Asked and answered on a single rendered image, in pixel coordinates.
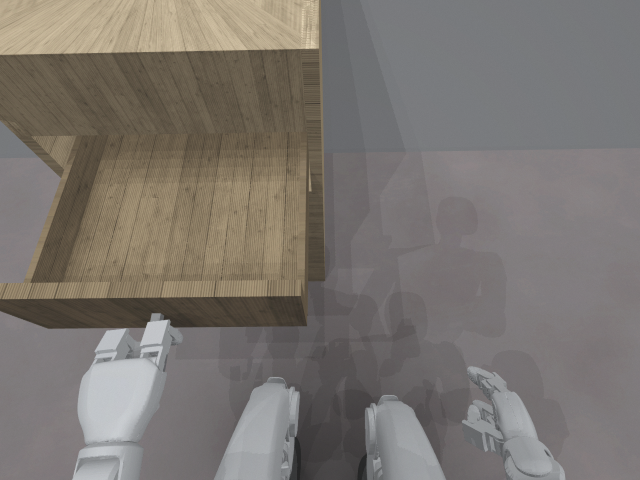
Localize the cabinet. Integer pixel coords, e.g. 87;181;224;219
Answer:
0;0;325;281

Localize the robot left thigh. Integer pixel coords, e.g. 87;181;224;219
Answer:
214;383;300;480

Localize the robot left forearm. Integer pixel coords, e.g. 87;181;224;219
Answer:
72;442;144;480

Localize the drawer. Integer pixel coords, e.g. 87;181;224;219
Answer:
0;132;309;329

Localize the robot right forearm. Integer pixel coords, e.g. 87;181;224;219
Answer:
502;437;566;480

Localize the left robot shin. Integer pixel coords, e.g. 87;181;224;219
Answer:
250;377;295;480

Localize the right robot hand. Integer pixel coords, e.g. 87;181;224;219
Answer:
462;366;539;457

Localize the left robot hand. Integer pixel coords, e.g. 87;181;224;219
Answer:
77;319;183;446

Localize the handle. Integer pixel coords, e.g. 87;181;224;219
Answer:
131;313;168;372

